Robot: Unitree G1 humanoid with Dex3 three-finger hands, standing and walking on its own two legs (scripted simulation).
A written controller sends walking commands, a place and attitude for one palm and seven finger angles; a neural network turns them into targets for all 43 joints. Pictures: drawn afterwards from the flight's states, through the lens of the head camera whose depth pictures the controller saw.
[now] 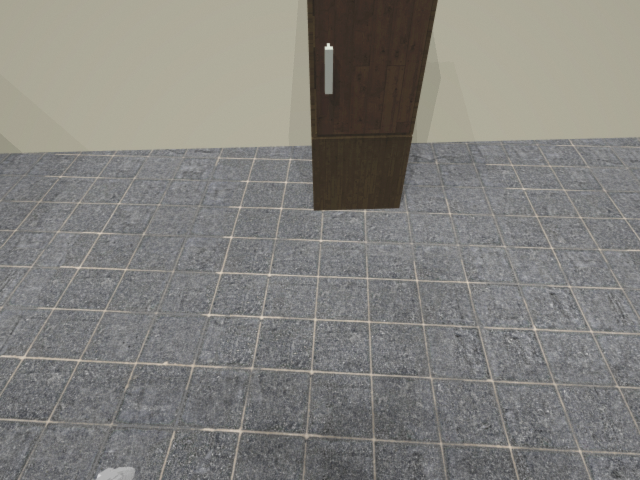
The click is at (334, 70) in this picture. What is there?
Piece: cupboard door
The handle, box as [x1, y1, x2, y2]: [325, 43, 332, 93]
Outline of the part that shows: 327,43 327,46 325,47 325,93 332,93 332,46 330,46 329,43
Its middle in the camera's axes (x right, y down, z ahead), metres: +0.02 -0.57 +1.30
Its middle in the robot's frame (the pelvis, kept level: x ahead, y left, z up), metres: +1.35 +0.04 -0.08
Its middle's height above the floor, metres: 0.69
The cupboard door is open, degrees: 0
